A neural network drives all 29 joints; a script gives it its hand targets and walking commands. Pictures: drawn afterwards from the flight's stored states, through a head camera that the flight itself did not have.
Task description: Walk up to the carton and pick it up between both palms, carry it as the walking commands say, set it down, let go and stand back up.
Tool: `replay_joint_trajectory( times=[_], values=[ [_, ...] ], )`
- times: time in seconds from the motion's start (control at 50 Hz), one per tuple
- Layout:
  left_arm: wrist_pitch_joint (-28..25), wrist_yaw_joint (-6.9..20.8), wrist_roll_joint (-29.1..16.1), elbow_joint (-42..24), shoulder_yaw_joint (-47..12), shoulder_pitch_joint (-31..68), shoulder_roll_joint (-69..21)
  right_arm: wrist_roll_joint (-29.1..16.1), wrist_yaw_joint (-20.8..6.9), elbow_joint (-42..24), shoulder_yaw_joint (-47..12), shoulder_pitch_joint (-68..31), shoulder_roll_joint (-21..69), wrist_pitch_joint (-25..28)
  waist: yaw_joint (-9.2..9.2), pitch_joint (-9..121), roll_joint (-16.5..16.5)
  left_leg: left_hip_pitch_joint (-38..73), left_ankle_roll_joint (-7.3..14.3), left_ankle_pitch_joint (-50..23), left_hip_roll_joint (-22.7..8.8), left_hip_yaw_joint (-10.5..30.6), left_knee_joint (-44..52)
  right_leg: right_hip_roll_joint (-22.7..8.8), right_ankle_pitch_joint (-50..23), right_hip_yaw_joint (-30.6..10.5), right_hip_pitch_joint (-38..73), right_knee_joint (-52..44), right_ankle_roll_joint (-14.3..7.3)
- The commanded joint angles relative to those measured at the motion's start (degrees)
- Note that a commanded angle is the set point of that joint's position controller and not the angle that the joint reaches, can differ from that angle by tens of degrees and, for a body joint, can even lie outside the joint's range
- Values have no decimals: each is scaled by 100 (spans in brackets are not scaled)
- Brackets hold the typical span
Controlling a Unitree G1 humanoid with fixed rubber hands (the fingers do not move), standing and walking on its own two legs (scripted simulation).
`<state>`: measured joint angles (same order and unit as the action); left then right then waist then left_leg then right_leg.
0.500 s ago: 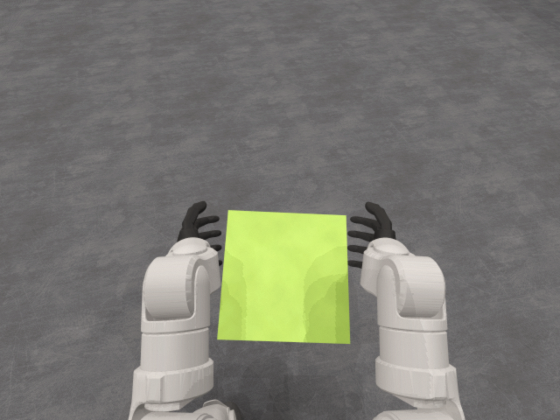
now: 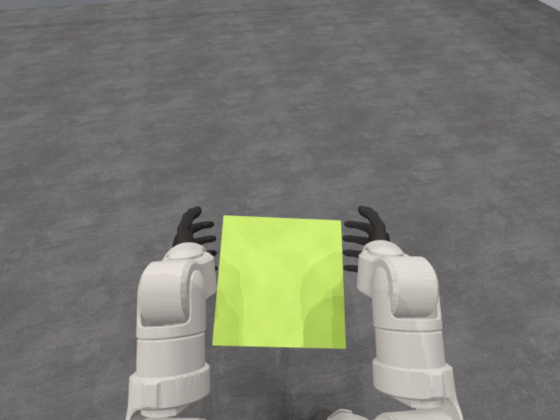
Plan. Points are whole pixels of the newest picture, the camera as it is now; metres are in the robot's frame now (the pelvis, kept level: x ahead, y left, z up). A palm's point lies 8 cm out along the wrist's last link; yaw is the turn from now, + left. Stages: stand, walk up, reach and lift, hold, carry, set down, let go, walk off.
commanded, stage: carry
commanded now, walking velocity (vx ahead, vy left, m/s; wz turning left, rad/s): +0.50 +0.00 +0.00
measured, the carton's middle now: (278, 285) +0.33 +0.01 -0.02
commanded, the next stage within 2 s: none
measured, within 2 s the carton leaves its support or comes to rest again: neither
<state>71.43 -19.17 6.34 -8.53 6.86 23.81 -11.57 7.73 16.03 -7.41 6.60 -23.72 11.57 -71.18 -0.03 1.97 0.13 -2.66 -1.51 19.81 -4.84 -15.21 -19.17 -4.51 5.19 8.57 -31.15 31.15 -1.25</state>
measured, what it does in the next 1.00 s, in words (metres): walks ahead: right foot, then left foot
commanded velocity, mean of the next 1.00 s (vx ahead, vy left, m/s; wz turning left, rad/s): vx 0.50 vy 0.00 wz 0.00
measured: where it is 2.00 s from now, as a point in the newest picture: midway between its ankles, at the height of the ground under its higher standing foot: (268, 193)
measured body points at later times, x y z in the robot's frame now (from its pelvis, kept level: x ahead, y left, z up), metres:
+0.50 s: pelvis +0.32 +0.02 -0.02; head +0.33 +0.03 +0.43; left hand +0.65 +0.14 +0.07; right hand +0.64 -0.11 +0.08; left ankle +0.43 +0.11 -0.74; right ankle +0.16 -0.11 -0.73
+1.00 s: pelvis +0.63 -0.01 -0.02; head +0.65 -0.02 +0.43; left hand +0.96 +0.12 +0.07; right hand +0.96 -0.14 +0.06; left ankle +0.46 +0.11 -0.69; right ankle +0.72 -0.10 -0.74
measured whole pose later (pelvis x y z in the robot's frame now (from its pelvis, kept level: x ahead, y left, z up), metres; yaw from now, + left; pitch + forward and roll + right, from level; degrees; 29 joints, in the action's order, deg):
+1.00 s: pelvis +0.63 -0.01 -0.02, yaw +2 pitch +4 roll -1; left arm 69.6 -17.0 8.1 -2.7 6.9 25.4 -12.3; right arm 9.2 16.8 -5.4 9.0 -24.4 11.8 -71.1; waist 0.1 3.5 2.7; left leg -11.7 -3.1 28.1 -7.8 -6.4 -51.4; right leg -2.4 9.7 13.4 -26.7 31.9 -4.3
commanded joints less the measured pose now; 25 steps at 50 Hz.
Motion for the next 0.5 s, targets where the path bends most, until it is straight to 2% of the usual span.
replay_joint_trajectory(
  times=[0.0,0.02,0.04,0.06,0.08,0.1,0.12,0.14,0.16,0.18,0.24,0.3,0.34,0.4,0.42,0.44,0.46,0.48],
  values=[
    [-45,2487,-2499,197,-3502,2720,-6067,-2433,-2276,-47,-3437,-2752,5886,41,-44,1783,638,431,306,-2368,-830,189,-811,427,-84,596,1482,-722,-50],
    [-51,2514,-2475,323,-3424,2676,-6060,-2378,-2294,67,-3406,-2665,5858,32,20,2181,313,-300,101,-2311,-606,121,-1794,320,44,408,2848,-711,-115],
    [-55,2548,-2357,465,-3269,2628,-6007,-2365,-2334,210,-3402,-2658,5818,17,55,2601,-688,-1296,-142,-954,-316,161,-3275,-857,64,-1333,3799,-898,-310],
    [-129,2565,-2272,606,-3264,2691,-5953,-2408,-2363,108,-3352,-3017,5900,16,41,2806,-1995,-3232,-290,826,322,497,-4407,-1910,-20,-3529,5085,-1389,-963],
    [-155,2586,-2313,479,-3207,2806,-6060,-2377,-2342,205,-3377,-3067,5896,11,110,2739,-1508,-3983,-154,942,130,1021,-4976,-1989,-660,-3606,5315,-1475,-1112],
    [-193,2583,-2319,425,-3213,2968,-6153,-2488,-2331,141,-3402,-3249,6030,55,133,2719,-1166,-4162,-69,747,-51,1217,-5195,-1901,-1451,-3080,5240,-1301,-1131],
    [-235,2571,-2394,257,-3253,3003,-6217,-2570,-2330,15,-3378,-3261,6070,107,147,2701,-669,-4145,-46,557,-219,1294,-5169,-1810,-1935,-2631,5002,-1178,-1102],
    [-290,2546,-2439,57,-3250,3132,-6208,-2649,-2322,-45,-3419,-3283,6162,150,143,2598,-386,-4066,-48,383,-345,1309,-4718,-1721,-2196,-2174,4767,-1170,-991],
    [-318,2513,-2455,-49,-3255,3207,-6193,-2691,-2309,-113,-3414,-3273,6176,193,126,2574,-377,-3796,-57,309,-385,1282,-4185,-1639,-2119,-1799,4524,-1272,-892],
    [-319,2486,-2487,-108,-3261,3211,-6168,-2706,-2288,-177,-3413,-3212,6168,209,102,2547,-506,-3543,-63,295,-347,1211,-3745,-1571,-1915,-1605,4313,-1411,-845],
    [-278,2461,-2574,-186,-3275,3156,-6046,-2676,-2190,-294,-3405,-2988,6140,194,47,2346,-799,-3383,-91,-297,-224,919,-2770,-1363,-1625,-1057,4195,-1717,-858],
    [-228,2461,-2503,-145,-3315,2938,-5986,-2683,-2171,-355,-3439,-2844,6079,153,58,2090,-887,-2997,-89,-1143,-47,500,-1679,-1090,-2094,-394,4139,-1780,-692],
    [-210,2449,-2412,-152,-3384,2805,-5988,-2683,-2207,-357,-3486,-2807,6053,108,89,1938,-903,-2726,-38,-1515,47,271,-1228,-1009,-2296,-135,4147,-1709,-596],
    [-178,2435,-2298,-78,-3487,2740,-5960,-2666,-2294,-194,-3506,-2715,6025,22,23,1881,-827,-1943,67,-1827,128,8,-635,-849,-2051,185,4016,-1083,-379],
    [-161,2439,-2262,-24,-3486,2705,-5929,-2652,-2329,-93,-3476,-2606,5999,7,-47,1981,-691,-1225,124,-1759,252,-194,-405,-679,-1936,357,3691,-558,-265],
    [-140,2453,-2205,28,-3448,2639,-5907,-2619,-2363,36,-3413,-2443,5947,9,-118,2211,-450,-196,215,-1426,227,-137,-393,-489,-1803,416,3078,188,-133],
    [-115,2494,-2155,62,-3354,2601,-5848,-2527,-2386,123,-3297,-2369,5832,12,-209,2554,269,905,385,-920,-598,1021,-268,-300,-808,353,2000,1476,-16],
    [-48,2539,-2236,172,-3408,2662,-5985,-2445,-2376,421,-3318,-2429,5915,14,-150,2657,1768,2038,1132,-658,-1896,3383,327,448,1502,0,30,2904,118]
  ],
)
